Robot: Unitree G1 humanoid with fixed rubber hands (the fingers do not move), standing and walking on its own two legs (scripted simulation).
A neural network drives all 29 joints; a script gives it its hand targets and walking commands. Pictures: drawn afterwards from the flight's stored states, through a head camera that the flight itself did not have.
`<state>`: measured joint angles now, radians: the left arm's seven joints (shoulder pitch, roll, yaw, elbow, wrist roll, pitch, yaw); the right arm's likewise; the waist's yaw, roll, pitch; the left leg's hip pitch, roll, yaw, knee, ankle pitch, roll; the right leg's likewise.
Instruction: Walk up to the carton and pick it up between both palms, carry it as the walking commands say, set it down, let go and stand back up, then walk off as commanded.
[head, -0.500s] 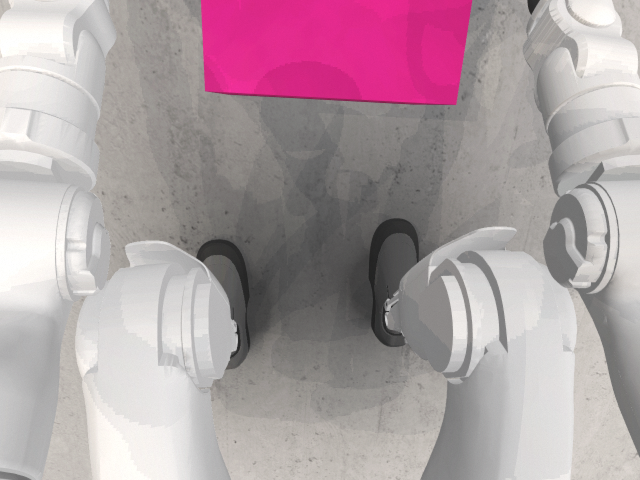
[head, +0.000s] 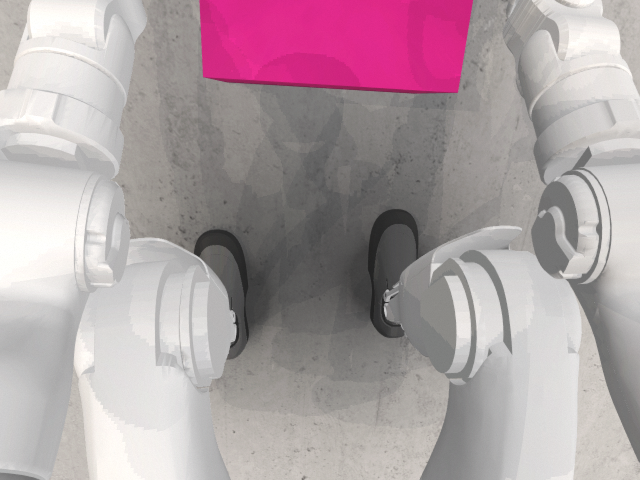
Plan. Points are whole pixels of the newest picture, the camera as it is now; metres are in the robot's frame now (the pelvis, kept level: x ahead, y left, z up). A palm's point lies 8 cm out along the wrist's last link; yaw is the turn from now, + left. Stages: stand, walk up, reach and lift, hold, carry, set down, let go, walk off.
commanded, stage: reach and lift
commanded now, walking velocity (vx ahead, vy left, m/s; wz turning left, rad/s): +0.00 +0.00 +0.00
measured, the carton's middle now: out of the picture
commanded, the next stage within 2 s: none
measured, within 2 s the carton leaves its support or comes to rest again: leaves its support in 0.92 s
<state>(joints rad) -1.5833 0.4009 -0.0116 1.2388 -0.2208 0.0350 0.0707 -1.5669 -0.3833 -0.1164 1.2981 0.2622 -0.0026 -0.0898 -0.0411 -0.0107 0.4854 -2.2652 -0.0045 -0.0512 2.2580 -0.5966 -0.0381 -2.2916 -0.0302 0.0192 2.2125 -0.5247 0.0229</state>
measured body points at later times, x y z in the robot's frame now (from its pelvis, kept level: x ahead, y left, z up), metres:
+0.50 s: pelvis +0.00 +0.00 +0.00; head +0.38 +0.00 +0.21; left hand +0.57 +0.14 -0.21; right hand +0.55 -0.21 -0.20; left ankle +0.11 +0.13 -0.32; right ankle +0.13 -0.13 -0.32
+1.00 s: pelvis +0.01 +0.00 +0.00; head +0.38 +0.00 +0.23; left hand +0.57 +0.15 -0.20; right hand +0.56 -0.19 -0.19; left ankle +0.11 +0.13 -0.32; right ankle +0.13 -0.13 -0.32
